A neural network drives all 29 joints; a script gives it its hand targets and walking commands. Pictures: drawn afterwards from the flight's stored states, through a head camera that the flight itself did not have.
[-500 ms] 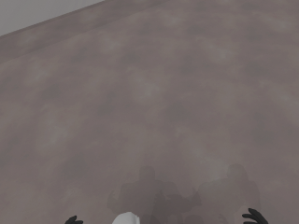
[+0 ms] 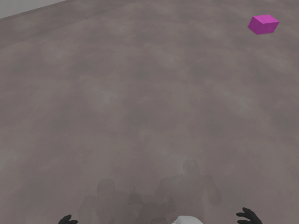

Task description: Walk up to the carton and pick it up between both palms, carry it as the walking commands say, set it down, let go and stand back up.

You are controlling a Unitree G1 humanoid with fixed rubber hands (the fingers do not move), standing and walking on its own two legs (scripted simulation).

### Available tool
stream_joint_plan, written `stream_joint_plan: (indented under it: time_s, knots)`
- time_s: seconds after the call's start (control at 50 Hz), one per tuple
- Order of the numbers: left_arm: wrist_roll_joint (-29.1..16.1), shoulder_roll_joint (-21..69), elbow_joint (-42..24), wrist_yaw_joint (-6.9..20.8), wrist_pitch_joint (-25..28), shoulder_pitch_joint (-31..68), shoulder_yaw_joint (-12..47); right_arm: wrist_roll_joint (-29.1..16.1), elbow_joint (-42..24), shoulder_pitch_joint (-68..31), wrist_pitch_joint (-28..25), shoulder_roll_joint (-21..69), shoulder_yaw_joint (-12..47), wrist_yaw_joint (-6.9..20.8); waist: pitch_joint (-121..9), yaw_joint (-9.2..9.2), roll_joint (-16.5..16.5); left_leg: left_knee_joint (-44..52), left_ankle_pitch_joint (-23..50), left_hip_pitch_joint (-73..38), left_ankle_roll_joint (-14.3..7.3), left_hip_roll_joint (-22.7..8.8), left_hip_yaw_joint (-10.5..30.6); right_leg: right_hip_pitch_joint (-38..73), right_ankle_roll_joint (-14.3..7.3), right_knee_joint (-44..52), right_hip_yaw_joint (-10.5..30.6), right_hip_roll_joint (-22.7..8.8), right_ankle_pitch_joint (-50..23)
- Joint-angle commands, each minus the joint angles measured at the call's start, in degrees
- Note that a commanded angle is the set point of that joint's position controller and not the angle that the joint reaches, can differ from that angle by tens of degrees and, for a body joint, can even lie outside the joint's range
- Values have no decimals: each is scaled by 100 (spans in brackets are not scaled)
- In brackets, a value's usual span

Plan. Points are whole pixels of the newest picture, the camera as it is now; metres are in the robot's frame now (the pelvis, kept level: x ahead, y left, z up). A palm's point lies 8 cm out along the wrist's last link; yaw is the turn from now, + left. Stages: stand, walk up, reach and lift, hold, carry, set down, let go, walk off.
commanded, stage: walk up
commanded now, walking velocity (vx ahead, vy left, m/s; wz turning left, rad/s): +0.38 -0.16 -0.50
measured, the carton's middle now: (263, 24) +2.54 -1.65 -0.71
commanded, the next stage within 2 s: none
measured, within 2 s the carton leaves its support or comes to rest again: neither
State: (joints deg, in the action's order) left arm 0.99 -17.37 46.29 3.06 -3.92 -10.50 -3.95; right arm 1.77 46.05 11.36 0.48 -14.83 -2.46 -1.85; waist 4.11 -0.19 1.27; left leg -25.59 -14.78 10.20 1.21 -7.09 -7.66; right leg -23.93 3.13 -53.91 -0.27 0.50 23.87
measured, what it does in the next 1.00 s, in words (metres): walks ahead, turning right: right foot, then left foot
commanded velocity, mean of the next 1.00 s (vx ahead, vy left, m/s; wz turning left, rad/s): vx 0.50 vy -0.12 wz -0.41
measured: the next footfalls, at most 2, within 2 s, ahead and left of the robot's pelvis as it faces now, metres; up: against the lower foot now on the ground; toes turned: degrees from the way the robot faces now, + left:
right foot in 0.20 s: +0.06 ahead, -0.18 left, +0.00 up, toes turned -10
left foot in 0.66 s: +0.48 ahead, -0.06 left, +0.00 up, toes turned -10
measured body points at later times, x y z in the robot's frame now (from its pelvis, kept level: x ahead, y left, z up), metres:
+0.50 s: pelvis +0.16 -0.11 +0.00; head +0.19 -0.14 +0.44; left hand +0.16 +0.15 -0.13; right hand +0.29 -0.38 -0.12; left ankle +0.33 +0.02 -0.68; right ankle +0.02 -0.17 -0.75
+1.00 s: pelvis +0.41 -0.20 +0.00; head +0.44 -0.20 +0.45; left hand +0.67 -0.05 -0.12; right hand +0.24 -0.42 -0.13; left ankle +0.44 -0.05 -0.75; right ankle +0.46 -0.39 -0.70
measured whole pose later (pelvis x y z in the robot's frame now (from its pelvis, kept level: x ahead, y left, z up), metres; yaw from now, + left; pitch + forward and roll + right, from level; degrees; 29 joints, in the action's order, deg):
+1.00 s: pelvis +0.41 -0.20 +0.00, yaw -25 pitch -2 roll +1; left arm 1.6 -15.4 48.5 5.6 -0.8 -3.5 -3.1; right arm 1.5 57.2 25.3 -3.2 -14.2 -5.5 -0.4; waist 4.3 2.7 2.6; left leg -21.3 -14.2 3.8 3.4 -7.6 -14.1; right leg -31.1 1.6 -43.0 -2.1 -6.8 7.7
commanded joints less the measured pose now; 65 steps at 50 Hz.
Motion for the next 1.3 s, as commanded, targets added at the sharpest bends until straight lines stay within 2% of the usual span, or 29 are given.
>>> stream_joint_plan:
  time_s: [0.0,0.04,0.12,0.16,0.18,0.2,0.22,0.24,0.28,0.34,0.52,0.6,0.62,0.64,0.66,0.68,0.72,0.76,0.84,0.92,1.02,1.04,1.08,1.1,1.12,1.16,1.2,1.24,1.28]
  knots:
    - [1,-363,-717,271,47,905,74,31,177,1033,-91,-1429,-513,-19,-387,466,-1141,1472,-1416,-958,-894,-1565,1410,-932,-45,417,-34,-173,184]
    - [-12,-279,-936,398,87,1421,92,8,171,806,-139,-1458,-546,-11,54,475,-1302,1855,-2211,-1002,-821,-1850,1700,-1516,-86,622,78,-331,80]
    - [-79,-194,-437,338,263,617,153,127,314,462,-240,-1373,-497,102,-235,70,-1211,1584,-1528,-196,-475,-1441,577,497,-247,1745,-287,-137,-17]
    - [-32,-386,-82,237,332,-138,67,88,285,147,-213,-1304,-449,174,-454,-415,-534,534,-1515,582,-192,-1044,-108,2004,-432,2758,-640,3,-677]
    - [12,-635,228,143,400,-883,-63,121,246,132,-201,-1127,-358,215,-770,-740,316,-847,-1257,1079,53,-583,-477,3054,-559,3082,-642,90,-511]
    - [124,-1046,385,57,476,-1646,-216,87,-19,-190,-205,-879,-244,260,-643,-1140,1505,-3084,-1997,2421,131,-219,-225,3663,-782,3488,1119,-857,164]
    - [114,-1617,356,-57,439,-1705,-341,51,-514,-580,-225,-658,-139,284,-350,-1219,2193,-4197,-2270,3979,273,171,18,3479,-1596,4432,3726,-2173,1233]
    - [78,-1490,296,-116,452,-1348,-267,103,-517,-840,-270,-739,-169,286,-59,-939,1051,-4592,-1528,4180,279,-269,652,3139,-1778,4597,3822,-2288,1643]
    - [35,-915,177,-181,613,-775,-113,75,-343,-409,-357,-734,-210,381,332,-494,289,-4223,-124,3758,330,-468,893,2639,-1413,4526,2616,-1649,546]
    - [-39,-549,321,-207,796,-784,-18,75,-217,-74,-236,-546,-242,442,124,-297,484,-3588,238,3012,384,-284,639,2281,-1108,4276,1620,-1152,-1579]
    - [56,-413,774,-344,863,-2002,26,4,-804,-1702,-219,-167,-92,504,331,-504,551,-1482,1110,2664,269,157,81,2390,-1076,4403,1340,-1081,-3965]
    - [-4,-384,804,-332,821,-1948,13,-64,-316,-472,-285,-456,-242,299,-607,40,634,-740,759,174,-15,435,-155,2031,-794,2887,725,-605,-5035]
    - [-45,-332,743,-315,818,-1907,10,-35,27,512,-336,-719,-382,192,-1114,371,411,-595,894,-1197,-152,279,-56,1396,-715,1544,700,-499,-5016]
    - [-99,-78,629,-306,848,-1780,72,123,243,1364,-415,-1050,-515,104,-1449,676,-245,-355,598,-2339,-296,-592,970,165,-634,46,747,-205,-3018]
    - [-138,154,496,-336,877,-2226,131,126,224,1601,-437,-1623,-562,74,-2009,637,-1737,602,652,-3023,-952,-2467,3446,-1097,-455,-1585,448,415,424]
    - [-153,-115,609,-329,837,-1955,-53,45,160,1517,-387,-1514,-536,71,-2177,548,-956,897,320,-2581,-1128,-2618,3889,-1162,-523,-2498,811,-81,434]
    - [-47,-22,642,-190,712,-1514,-131,16,343,1043,-415,-1027,-446,-31,-1459,194,-124,887,1267,-1403,-975,-2150,2730,-1167,-452,-2755,830,-578,-323]
    - [67,172,600,-73,579,-1332,-125,-12,496,522,-490,-532,-301,-11,-766,-12,-585,1048,1173,-248,-806,-1651,1586,-797,-359,-2453,647,-749,-578]
    - [189,343,351,149,318,-705,-45,-67,603,504,-533,-443,-258,129,18,-264,-807,1462,867,738,-578,-1381,651,-673,-230,-1259,224,-835,-1305]
    - [71,281,84,279,295,257,122,-19,689,788,-488,-704,-411,132,331,-115,-1032,1695,507,589,-327,-1106,15,-279,-123,889,-167,-757,-1723]
    - [28,-7,176,225,460,659,94,-37,573,976,-438,-874,-426,216,245,16,-1378,1583,-363,199,-333,-1116,-161,418,-219,1927,-507,-580,-1482]
    - [58,-62,268,168,506,517,69,-40,576,1002,-398,-877,-394,249,164,-37,-1319,1307,-577,243,-326,-1017,-256,711,-270,2097,-681,-484,-1439]
    - [110,-373,672,39,604,-409,-78,8,572,1172,-349,-769,-310,300,-498,-341,-148,-620,-5,575,-255,-614,-457,2157,-523,2499,-741,-348,-1051]
    - [176,-807,961,-47,672,-1431,-252,49,400,1036,-359,-646,-257,317,-1021,-723,1014,-2504,-537,1378,-134,-321,-405,3048,-687,2881,361,-1050,-218]
    - [163,-1349,935,-143,652,-1773,-351,-40,111,1108,-378,-176,-90,327,-1118,-790,2402,-4135,-2017,2857,54,383,-87,3397,-1244,4382,3308,-2476,1197]
    - [118,-1043,776,-201,685,-891,-245,6,294,760,-407,-388,-177,267,-569,-365,1075,-4730,-1010,3105,-61,-212,777,2617,-1338,4467,2886,-2361,1213]
    - [113,-469,801,-235,850,-482,-105,-43,506,826,-409,-301,-241,288,-241,-90,271,-4181,-172,2721,-5,-457,836,2091,-1052,4170,1743,-1996,-1160]
    - [58,-270,916,-248,972,-618,-55,-45,579,867,-292,-188,-249,337,-404,-28,562,-3959,-58,2373,39,-342,662,1992,-952,4005,1073,-1780,-2529]
    - [49,-233,1021,-249,1011,-925,-48,-6,453,419,-182,-118,-222,379,-350,-125,716,-3682,159,2491,100,-292,571,1960,-993,4060,884,-1737,-2729]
